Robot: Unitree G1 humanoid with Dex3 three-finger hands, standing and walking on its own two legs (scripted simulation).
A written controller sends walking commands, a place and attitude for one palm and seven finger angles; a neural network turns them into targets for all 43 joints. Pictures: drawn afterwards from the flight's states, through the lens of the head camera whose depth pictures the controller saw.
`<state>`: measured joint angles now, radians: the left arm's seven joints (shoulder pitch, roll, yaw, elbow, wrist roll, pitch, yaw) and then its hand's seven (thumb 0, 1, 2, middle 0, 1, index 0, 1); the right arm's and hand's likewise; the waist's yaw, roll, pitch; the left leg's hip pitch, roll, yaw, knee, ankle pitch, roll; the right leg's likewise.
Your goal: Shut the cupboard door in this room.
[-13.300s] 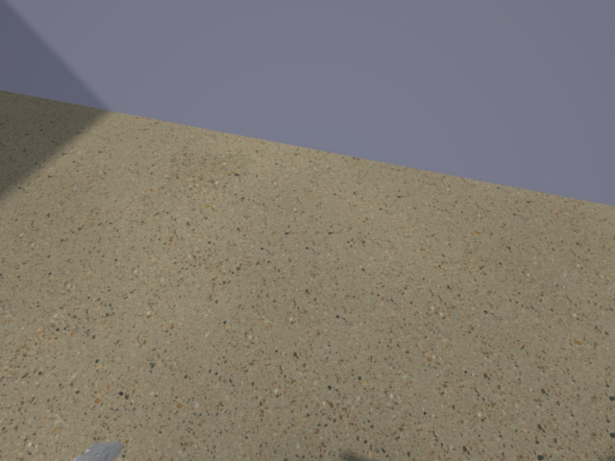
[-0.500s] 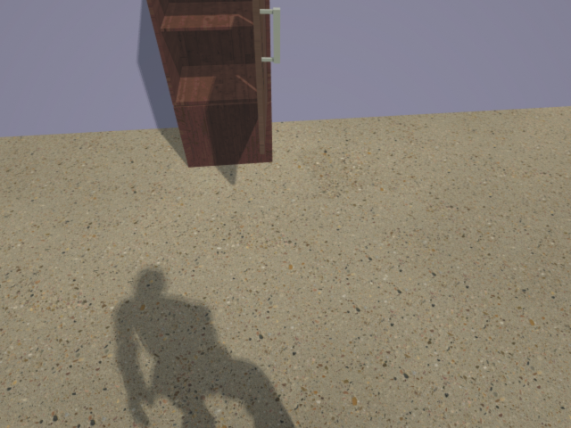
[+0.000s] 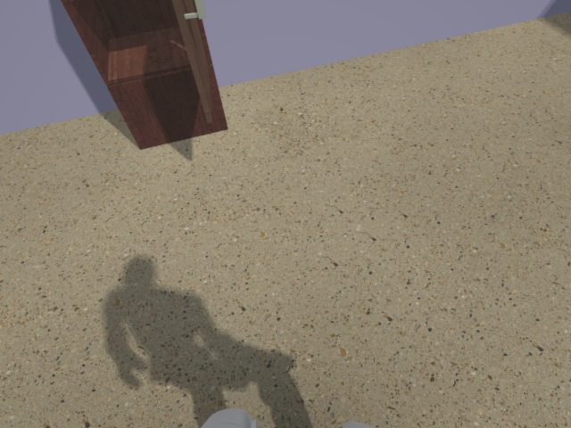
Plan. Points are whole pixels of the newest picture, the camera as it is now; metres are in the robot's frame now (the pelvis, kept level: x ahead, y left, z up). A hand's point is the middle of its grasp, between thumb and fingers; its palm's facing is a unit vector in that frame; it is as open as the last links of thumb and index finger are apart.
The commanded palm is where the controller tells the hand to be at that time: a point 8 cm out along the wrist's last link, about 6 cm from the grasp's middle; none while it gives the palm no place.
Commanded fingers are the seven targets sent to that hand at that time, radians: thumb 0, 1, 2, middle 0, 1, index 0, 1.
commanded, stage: walk around to get in front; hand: left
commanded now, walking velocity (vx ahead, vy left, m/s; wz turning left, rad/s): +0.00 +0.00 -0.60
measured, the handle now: out of the picture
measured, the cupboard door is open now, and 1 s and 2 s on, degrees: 84 84 84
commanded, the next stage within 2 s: none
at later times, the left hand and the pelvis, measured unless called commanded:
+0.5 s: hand (138, 415) +0.14 +0.26 -0.15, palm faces -0.19 -0.96 -0.21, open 7.4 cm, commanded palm none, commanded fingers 0.00 0.90 0.90 -0.20 -0.30 -0.20 -0.30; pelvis +0.04 +0.06 +0.02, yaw -16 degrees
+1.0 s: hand (303, 271) +0.41 +0.02 -0.16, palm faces -0.61 -0.78 -0.15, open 7.3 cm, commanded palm none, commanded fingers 0.00 0.90 0.90 -0.20 -0.30 -0.20 -0.30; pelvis +0.18 -0.04 +0.00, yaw -33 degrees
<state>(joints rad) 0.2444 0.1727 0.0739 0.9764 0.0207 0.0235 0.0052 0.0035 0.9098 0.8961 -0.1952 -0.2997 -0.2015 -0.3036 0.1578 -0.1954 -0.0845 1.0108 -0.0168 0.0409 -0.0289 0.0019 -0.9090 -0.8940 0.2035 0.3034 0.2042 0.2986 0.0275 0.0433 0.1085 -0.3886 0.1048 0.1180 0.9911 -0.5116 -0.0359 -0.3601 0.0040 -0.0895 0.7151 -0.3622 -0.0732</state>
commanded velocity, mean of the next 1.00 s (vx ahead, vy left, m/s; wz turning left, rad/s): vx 0.25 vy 0.00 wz -0.55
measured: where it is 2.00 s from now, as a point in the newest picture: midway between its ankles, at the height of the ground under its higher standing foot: (391, 324)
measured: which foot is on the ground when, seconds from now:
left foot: up 0.00-0.40, down 0.42-0.92, up 0.94-1.00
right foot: down 0.00-0.42, up 0.44-0.90, down 0.92-1.00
